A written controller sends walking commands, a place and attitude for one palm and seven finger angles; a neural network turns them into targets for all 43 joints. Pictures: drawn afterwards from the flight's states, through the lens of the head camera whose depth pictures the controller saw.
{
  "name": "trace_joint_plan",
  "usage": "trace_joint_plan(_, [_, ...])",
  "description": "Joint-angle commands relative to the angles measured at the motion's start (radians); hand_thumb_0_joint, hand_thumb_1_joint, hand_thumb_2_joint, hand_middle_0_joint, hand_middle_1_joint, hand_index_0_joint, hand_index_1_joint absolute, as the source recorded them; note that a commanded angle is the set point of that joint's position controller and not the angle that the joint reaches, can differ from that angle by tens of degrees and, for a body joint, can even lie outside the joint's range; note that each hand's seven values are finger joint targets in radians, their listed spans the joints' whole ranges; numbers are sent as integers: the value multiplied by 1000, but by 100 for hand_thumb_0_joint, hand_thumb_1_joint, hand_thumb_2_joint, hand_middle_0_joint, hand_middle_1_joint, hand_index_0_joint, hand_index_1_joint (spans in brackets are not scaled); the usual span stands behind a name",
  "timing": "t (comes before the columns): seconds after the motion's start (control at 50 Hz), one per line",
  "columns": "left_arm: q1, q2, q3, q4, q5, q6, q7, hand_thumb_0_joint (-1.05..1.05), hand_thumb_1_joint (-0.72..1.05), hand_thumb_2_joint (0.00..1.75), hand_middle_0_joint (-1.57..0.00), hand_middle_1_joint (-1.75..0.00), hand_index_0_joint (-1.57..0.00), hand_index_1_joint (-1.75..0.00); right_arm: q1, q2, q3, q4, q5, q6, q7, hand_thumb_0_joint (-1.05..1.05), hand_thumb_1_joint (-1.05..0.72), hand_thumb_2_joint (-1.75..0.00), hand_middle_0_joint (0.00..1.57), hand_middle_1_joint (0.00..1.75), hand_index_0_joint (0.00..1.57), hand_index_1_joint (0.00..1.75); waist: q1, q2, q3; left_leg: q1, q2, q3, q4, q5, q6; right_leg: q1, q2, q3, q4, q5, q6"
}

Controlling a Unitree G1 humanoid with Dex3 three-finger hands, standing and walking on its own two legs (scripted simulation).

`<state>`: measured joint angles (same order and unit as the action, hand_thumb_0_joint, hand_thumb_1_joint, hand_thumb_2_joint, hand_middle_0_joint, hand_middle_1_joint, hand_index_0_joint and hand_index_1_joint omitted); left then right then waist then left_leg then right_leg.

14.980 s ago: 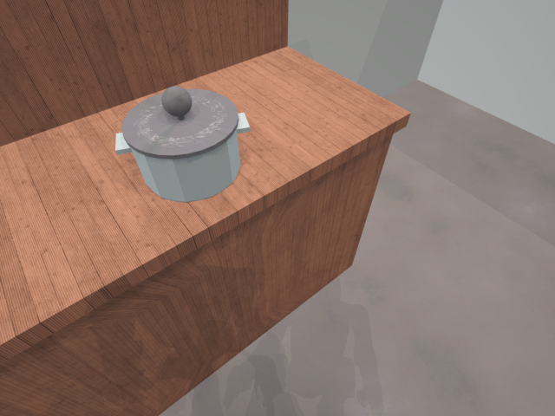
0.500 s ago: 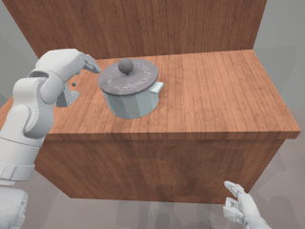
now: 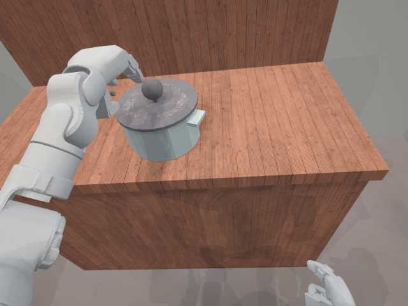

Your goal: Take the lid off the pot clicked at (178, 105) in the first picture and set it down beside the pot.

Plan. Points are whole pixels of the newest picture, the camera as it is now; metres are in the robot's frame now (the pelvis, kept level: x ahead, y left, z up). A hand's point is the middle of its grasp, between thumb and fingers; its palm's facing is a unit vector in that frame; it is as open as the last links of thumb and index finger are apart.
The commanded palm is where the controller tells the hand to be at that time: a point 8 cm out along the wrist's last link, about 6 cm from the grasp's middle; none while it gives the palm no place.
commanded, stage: move the open hand above the knob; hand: left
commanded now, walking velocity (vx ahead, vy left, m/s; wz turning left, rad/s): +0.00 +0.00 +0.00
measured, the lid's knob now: (152, 89) +0.55 +0.15 +0.16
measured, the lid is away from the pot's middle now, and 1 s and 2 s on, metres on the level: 0.00 0.00 0.00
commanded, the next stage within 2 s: lower the open fingers around the knob in 1.36 s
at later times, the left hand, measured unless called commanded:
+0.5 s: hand (136, 70) +0.49 +0.15 +0.24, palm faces -0.22 -0.05 -0.97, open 10.0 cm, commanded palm +0.49 +0.15 +0.30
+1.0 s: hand (144, 60) +0.53 +0.14 +0.24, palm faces -0.21 -0.07 -0.97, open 10.0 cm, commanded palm +0.50 +0.15 +0.30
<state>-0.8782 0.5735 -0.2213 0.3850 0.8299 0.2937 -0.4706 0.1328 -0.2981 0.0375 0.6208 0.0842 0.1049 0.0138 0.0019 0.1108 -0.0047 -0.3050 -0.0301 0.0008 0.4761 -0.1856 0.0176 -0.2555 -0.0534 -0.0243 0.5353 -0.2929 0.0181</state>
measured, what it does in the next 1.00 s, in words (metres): stands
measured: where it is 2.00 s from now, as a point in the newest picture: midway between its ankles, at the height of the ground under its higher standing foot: outside the picture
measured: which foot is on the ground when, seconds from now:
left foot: down 0.00-1.00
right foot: down 0.00-1.00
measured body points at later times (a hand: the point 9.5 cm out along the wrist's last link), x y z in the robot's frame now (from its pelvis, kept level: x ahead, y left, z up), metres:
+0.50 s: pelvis +0.02 +0.00 +0.00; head +0.04 -0.04 +0.45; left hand +0.50 +0.15 +0.29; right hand +0.12 -0.26 -0.13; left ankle +0.04 +0.11 -0.74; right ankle -0.01 -0.13 -0.74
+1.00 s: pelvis +0.03 +0.01 +0.00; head +0.07 -0.02 +0.45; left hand +0.53 +0.14 +0.29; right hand +0.09 -0.25 -0.14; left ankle +0.04 +0.11 -0.74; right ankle -0.01 -0.13 -0.74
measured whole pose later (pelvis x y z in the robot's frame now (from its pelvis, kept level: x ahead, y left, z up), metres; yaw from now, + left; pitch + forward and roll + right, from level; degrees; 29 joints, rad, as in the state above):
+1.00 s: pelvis +0.03 +0.01 +0.00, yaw -2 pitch +7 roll +1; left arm -1.28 0.49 -0.22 0.93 0.92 0.27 -0.46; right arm 0.29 -0.29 0.00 0.70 0.06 0.07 0.01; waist -0.09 0.08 -0.05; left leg -0.36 -0.03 0.03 0.44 -0.20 0.03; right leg -0.30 -0.05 0.00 0.46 -0.28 0.03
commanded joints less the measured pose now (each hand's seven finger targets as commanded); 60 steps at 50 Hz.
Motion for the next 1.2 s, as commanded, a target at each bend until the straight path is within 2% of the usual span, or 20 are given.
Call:
trace_joint_plan(0.0, [-552, 245, 136, -83, 16, -1, 31, 0, -40, 173, -88, -8, -88, -8, -107, -106, -46, -144, 5, -49, -10, 0, -90, -90, 20, 30, 20, 30, -19, -132, -360, 210, -32, -6, -26, 152, 42, 36, 55, -29, -84, 250, -45])
trace_joint_plan(0.12, [-684, 203, 85, 7, 48, 10, 9, 0, -40, 173, -88, -8, -88, -8, -74, -95, -45, -124, 2, -58, -9, 0, -90, -90, 20, 30, 20, 30, -33, -126, -377, 222, -35, -10, -33, 188, 45, 38, 60, -29, -81, 305, -45])
trace_joint_plan(0.16, [-682, 182, 64, 139, 58, 22, 3, 0, -40, 173, -88, -8, -88, -8, -63, -101, -44, -105, 5, -54, -15, 0, -90, -90, 20, 30, 20, 30, -44, -164, -310, 186, -36, -1, -37, 143, 47, 7, 60, -31, -88, 277, -42])
trace_joint_plan(0.22, [-800, 247, 103, 85, 70, 4, 6, 0, -40, 173, -88, -8, -88, -8, -36, -105, -51, -103, -4, -63, -15, 0, -90, -90, 20, 30, 20, 30, -42, -135, -422, 220, -41, -7, -34, 173, 51, 67, 59, -17, -83, 329, -43])
trace_joint_plan(0.38, [-832, 188, 70, 295, 86, -1, 2, 0, -40, 173, -88, -8, -88, -8, 32, -114, -59, -71, -4, -60, -16, 0, -90, -90, 20, 30, 20, 30, -64, -189, -358, 185, -36, 2, -36, 197, 55, 38, 63, -27, -90, 376, -40])
trace_joint_plan(0.42, [-876, 235, 102, 229, 94, -21, 10, 0, -40, 173, -88, -8, -88, -8, 39, -117, -64, -83, -12, -63, -14, 0, -90, -90, 20, 30, 20, 30, -58, -164, -445, 219, -34, 1, -25, 259, 59, 81, 61, -15, -82, 437, -42])
trace_joint_plan(0.5, [-902, 105, 1, 318, 79, -15, 9, 0, -40, 173, -88, -8, -88, -8, 69, -117, -72, -63, -6, -61, -16, 0, -90, -90, 20, 30, 20, 30, -93, -140, -394, 234, -29, -1, -24, 263, 60, 4, 67, -26, -100, 400, -45])
trace_joint_plan(0.54, [-938, 180, 64, 351, 100, -17, 20, 0, -40, 173, -88, -8, -88, -8, 90, -120, -75, -50, -13, -68, -22, 0, -90, -90, 20, 30, 20, 30, -93, -153, -420, 234, -29, -2, -20, 253, 63, 16, 72, -21, -97, 404, -44])
trace_joint_plan(0.6, [-964, 142, 25, 413, 92, -14, 27, 0, -40, 173, -88, -8, -88, -8, 121, -132, -76, -29, -11, -65, -28, 0, -90, -90, 20, 30, 20, 30, -112, -163, -404, 217, -25, -2, -28, 249, 61, -2, 70, -26, -111, 402, -43])
trace_joint_plan(0.64, [-1095, 123, -2, 343, 110, -27, 39, 0, -40, 173, -88, -8, -88, -8, 122, -120, -76, -32, -16, -83, -28, 0, -90, -90, 20, 30, 20, 30, -122, -93, -457, 273, -24, -12, -22, 269, 55, -25, 77, -25, -101, 394, -46])
trace_joint_plan(0.72, [-991, 190, 78, 417, 124, -30, 47, 0, -40, 173, -88, -8, -88, -8, 151, -127, -80, -26, -25, -80, -19, 0, -90, -90, 20, 30, 20, 30, -93, -122, -497, 255, -17, -16, -19, 346, 52, 12, 73, -22, -90, 440, -47])
trace_joint_plan(0.76, [-973, 141, 43, 458, 132, -19, 45, 0, -40, 173, -88, -8, -88, -8, 148, -123, -80, -26, -23, -78, -16, 0, -90, -90, 20, 30, 20, 30, -98, -140, -446, 237, -16, -10, -21, 332, 56, -18, 75, -28, -92, 420, -47])
trace_joint_plan(0.8, [-967, 115, 36, 391, 108, -28, 43, 0, -40, 173, -88, -8, -88, -8, 150, -125, -87, -36, -25, -78, -11, 0, -90, -90, 20, 30, 20, 30, -92, -109, -493, 286, -9, -17, -8, 422, 58, -13, 70, -28, -92, 449, -49])
trace_joint_plan(0.82, [-982, 200, 101, 358, 125, -33, 47, 0, -40, 173, -88, -8, -88, -8, 143, -124, -85, -43, -28, -80, -9, 0, -90, -90, 20, 30, 20, 30, -79, -117, -530, 290, -10, -19, -8, 416, 57, 16, 71, -19, -88, 456, -46])
trace_joint_plan(0.9, [-918, 117, 48, 364, 105, -22, 41, 0, -40, 173, -88, -8, -88, -8, 145, -121, -88, -44, -22, -76, -6, 0, -90, -90, 20, 30, 20, 30, -84, -123, -483, 297, -4, -20, -7, 464, 59, -11, 71, -28, -95, 455, -46])
trace_joint_plan(0.96, [-941, 170, 79, 371, 118, -12, 40, 0, -40, 173, -88, -8, -88, -8, 116, -118, -78, -49, -19, -74, -8, 0, -90, -90, 20, 30, 20, 30, -78, -155, -445, 249, -14, -7, -21, 352, 60, -2, 71, -26, -94, 422, -45])
trace_joint_plan(1.0, [-970, 75, 2, 297, 95, -19, 38, 0, -40, 173, -88, -8, -88, -8, 112, -113, -83, -54, -16, -72, -8, 0, -90, -90, 20, 30, 20, 30, -92, -126, -470, 297, -8, -18, -13, 405, 60, -26, 67, -30, -95, 418, -46])
trace_joint_plan(1.04, [-983, 142, 54, 309, 117, -15, 44, 0, -40, 173, -88, -8, -88, -8, 108, -111, -82, -50, -21, -77, -12, 0, -90, -90, 20, 30, 20, 30, -89, -118, -481, 316, -8, -23, -8, 384, 59, -35, 73, -25, -93, 398, -47])
trace_joint_plan(1.08, [-971, 127, 43, 380, 110, 0, 41, 0, -40, 173, -88, -8, -88, -8, 112, -114, -75, -35, -16, -71, -16, 0, -90, -90, 20, 30, 20, 30, -93, -169, -420, 255, -13, -14, -27, 296, 56, -39, 73, -34, -99, 367, -46])
trace_joint_plan(1.18, [-1004, 89, 1, 356, 115, -6, 45, 0, -40, 173, -88, -8, -88, -8, 92, -103, -69, -45, -16, -76, -23, 0, -90, -90, 20, 30, 20, 30, -98, -138, -447, 276, -18, -15, -23, 284, 56, -45, 68, -29, -96, 360, -48])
